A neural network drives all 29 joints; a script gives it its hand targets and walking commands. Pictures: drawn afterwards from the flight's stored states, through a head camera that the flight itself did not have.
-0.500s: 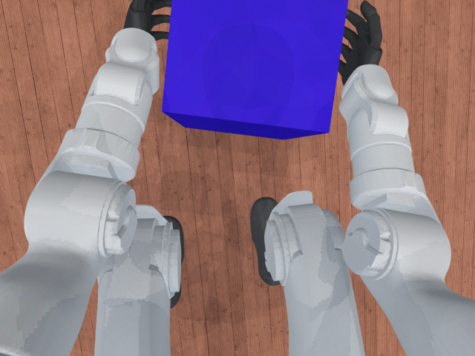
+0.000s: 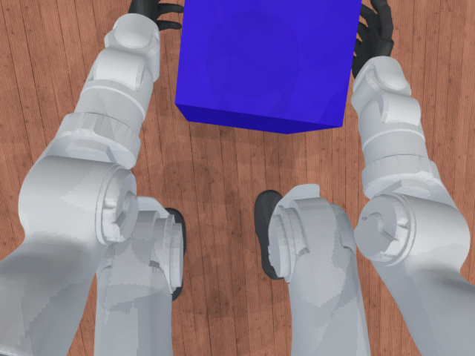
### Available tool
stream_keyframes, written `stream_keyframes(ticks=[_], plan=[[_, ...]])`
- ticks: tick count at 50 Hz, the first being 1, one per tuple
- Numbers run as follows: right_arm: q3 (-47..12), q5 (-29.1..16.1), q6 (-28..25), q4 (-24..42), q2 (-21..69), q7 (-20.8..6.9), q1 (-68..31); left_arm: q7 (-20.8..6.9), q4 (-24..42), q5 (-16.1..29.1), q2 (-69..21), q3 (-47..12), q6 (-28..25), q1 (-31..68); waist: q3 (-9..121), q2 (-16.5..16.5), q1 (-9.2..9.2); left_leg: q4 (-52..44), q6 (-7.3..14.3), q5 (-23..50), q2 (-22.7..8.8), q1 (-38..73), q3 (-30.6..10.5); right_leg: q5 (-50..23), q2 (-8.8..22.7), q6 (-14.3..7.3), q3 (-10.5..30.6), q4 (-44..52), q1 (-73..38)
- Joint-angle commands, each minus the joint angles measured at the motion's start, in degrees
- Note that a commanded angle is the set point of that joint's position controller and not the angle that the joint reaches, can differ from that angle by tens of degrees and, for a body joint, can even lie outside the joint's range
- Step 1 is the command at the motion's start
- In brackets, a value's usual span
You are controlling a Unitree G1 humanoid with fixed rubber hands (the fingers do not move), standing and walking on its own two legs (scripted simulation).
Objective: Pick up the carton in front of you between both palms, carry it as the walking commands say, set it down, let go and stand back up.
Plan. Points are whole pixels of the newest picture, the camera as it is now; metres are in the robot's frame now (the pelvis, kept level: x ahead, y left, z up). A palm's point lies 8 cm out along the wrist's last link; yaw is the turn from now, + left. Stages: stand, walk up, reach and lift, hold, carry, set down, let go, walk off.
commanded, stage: set down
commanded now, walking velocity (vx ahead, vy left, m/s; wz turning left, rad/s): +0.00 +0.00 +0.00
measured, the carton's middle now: (254, 61) +0.51 -0.07 -0.24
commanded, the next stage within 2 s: let go in 1.60 s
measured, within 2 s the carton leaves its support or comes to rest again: rests again in 0.02 s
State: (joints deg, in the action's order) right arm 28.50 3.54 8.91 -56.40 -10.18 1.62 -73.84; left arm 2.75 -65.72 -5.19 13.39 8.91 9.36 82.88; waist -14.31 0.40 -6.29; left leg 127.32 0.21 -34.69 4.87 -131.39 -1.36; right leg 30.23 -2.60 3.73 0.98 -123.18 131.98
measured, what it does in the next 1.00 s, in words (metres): rises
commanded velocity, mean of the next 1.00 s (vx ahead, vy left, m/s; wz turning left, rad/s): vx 0.00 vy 0.00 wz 0.00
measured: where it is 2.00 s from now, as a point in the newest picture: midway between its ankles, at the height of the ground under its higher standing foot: (222, 259)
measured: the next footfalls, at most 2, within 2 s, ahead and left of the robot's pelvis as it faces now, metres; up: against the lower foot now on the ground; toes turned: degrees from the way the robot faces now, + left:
none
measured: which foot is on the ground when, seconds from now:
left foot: down 0.00-1.00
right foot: down 0.00-1.00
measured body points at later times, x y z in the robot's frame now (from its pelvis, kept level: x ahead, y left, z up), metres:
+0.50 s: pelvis +0.00 +0.00 +0.00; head +0.36 +0.01 +0.25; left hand +0.55 +0.14 -0.19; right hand +0.49 -0.24 -0.19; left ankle +0.10 +0.11 -0.33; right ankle +0.13 -0.13 -0.33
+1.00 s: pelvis +0.01 -0.01 +0.08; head +0.33 -0.01 +0.39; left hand +0.58 +0.13 -0.04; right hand +0.50 -0.24 -0.04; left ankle +0.10 +0.11 -0.33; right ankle +0.12 -0.13 -0.33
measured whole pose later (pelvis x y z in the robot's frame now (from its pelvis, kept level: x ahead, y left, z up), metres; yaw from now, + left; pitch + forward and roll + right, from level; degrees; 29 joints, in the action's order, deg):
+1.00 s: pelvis +0.01 -0.01 +0.08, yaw +0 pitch +44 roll -1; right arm 17.1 -7.6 6.6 -46.3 -10.3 7.9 -62.2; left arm 2.3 -59.5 3.2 21.9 6.4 8.0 74.5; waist -2.5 -1.2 -6.8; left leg 111.2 -1.0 -33.6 3.1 -121.6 -2.2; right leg 28.3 -3.3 1.8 0.7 -107.8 123.5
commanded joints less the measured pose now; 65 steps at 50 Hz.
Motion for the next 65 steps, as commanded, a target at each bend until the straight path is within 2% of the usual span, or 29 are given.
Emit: stream_keyframes(ticks=[1,7,12,14,16,17,20,24,27,30,35,38,43,49,59,65], plan=[[-14.84,-2.5,0.05,1.71,42.8,-12.11,-26.89,-10.2,4.23,0.91,-38.52,-8.37,-2.34,21.01,45.03,-5.61,1.96,-12.52,1.79,12.69,2.62,19.92,0.68,-12.94,-3.86,-1.61,-4.35,6.45,-20.52],[-13.54,-2.07,-0.47,0.27,39.09,-11.79,-26.0,-10.0,2.93,-1.1,-35.16,-6.62,-2.15,19.09,42.27,-4.91,2.71,-12.42,1.95,12.35,2.12,19.71,0.22,-11.9,-3.71,-1.59,-4.04,6.38,-19.16],[-10.39,-1.75,-1.67,-1.02,31.82,-10.07,-23.32,-8.58,3.83,-1.63,-27.98,-5.96,-2.75,18.82,43.39,-5.01,2.07,-12.39,1.08,12.26,1.1,21.63,0.01,-12.06,-3.0,-0.85,-4.53,6.14,-20.81],[-6.68,-1.63,-3.16,-2.38,20.81,-7.37,-18.7,-6.09,3.95,-1.76,-16.37,-3.46,-3.64,16.99,44.51,-5.02,1.49,-12.49,0.17,12.16,0.13,23.05,0.0,-12.4,-2.02,0.04,-5.11,6.09,-22.41],[-2.43,-1.79,-5.72,-3.87,-0.39,-1.82,-11.38,-0.97,4.33,-1.37,5.36,-0.61,-5.08,13.12,46.24,-5.33,1.43,-12.92,-0.87,11.9,-1.41,25.36,0.08,-12.89,-0.45,0.9,-5.47,6.27,-24.49],[-2.99,-3.57,-6.89,-4.15,-7.1,0.65,-10.4,1.11,4.12,-0.06,12.42,-1.18,-5.69,12.83,47.57,-5.22,1.15,-12.89,-0.96,11.72,-1.98,26.35,-0.21,-13.15,0.13,1.01,-5.52,6.32,-25.5],[-5.3,-8.21,-9.25,-4.53,-12.54,3.66,-12.06,2.05,3.39,7.03,14.48,-6.15,-6.44,16.5,50.38,-7.08,-1.55,-12.11,-1.17,13.03,-2.99,27.46,-1.53,-15.28,1.22,-0.17,-4.71,6.35,-26.48],[-9.28,-12.03,-10.97,-3.1,-13.64,4.23,-13.45,0.74,5.94,14.97,12.3,-12.88,-7.21,19.65,54.55,-8.64,-5.19,-10.48,-1.71,16.49,-3.5,29.74,-2.03,-19.95,2.0,-1.27,-4.63,6.12,-28.13],[-11.04,-14.07,-11.1,-0.92,-14.49,4.45,-12.16,0.28,6.98,18.05,13.08,-14.65,-7.18,18.98,59.59,-8.66,-6.52,-9.99,-2.05,17.43,-3.41,31.64,-1.56,-22.33,2.31,-1.39,-5.06,6.26,-31.91],[-12.48,-15.73,-10.38,2.54,-14.36,4.87,-9.52,0.58,7.8,18.02,14.89,-13.73,-6.74,16.24,66.41,-8.25,-5.74,-10.29,-1.92,17.66,-3.09,34.78,-0.23,-23.78,1.96,-1.04,-5.48,7.26,-37.31],[-14.28,-17.41,-7.72,12.44,-12.47,5.89,-5.46,1.82,14.79,13.82,16.53,-8.79,-4.75,11.94,80.75,-7.5,-2.47,-13.25,-1.19,16.83,-1.64,40.43,3.16,-24.57,0.2,-0.6,-6.42,10.67,-47.59],[-14.13,-16.57,-5.09,16.21,-10.58,6.71,-2.77,2.23,17.14,10.95,17.2,-5.46,-2.88,10.12,80.44,-6.45,-1.46,-16.58,-0.5,14.13,-0.97,39.52,4.38,-22.06,-0.77,-0.31,-6.63,14.16,-48.59],[-12.0,-12.86,-3.55,15.48,-7.32,6.82,0.03,0.8,13.54,9.02,14.69,-2.61,-2.21,6.96,68.3,-5.05,-1.77,-21.75,-0.06,10.44,-0.87,33.09,4.06,-18.0,-1.1,0.22,-5.98,19.57,-43.49],[-10.41,-10.47,-3.22,16.13,-6.2,6.13,1.09,-0.79,11.37,8.06,13.73,-1.65,-2.45,5.63,68.93,-5.18,-2.38,-27.57,-0.37,10.91,-0.6,34.54,3.74,-18.31,-1.36,0.47,-6.46,24.81,-43.93],[-9.09,-9.92,-1.23,21.28,-6.74,4.91,4.72,-1.66,17.7,6.37,13.7,-1.17,-0.26,4.45,79.09,-8.58,-2.89,-37.25,-0.93,16.47,0.08,49.02,3.99,-21.94,-1.62,0.31,-7.58,34.22,-49.87],[-8.5,-9.49,-0.38,23.24,-6.54,3.72,7.42,-2.24,20.25,5.39,12.83,-0.31,0.91,2.11,80.1,-9.19,-2.94,-43.34,-1.18,20.34,0.23,55.95,3.51,-24.54,-1.75,0.3,-7.49,40.25,-53.3]])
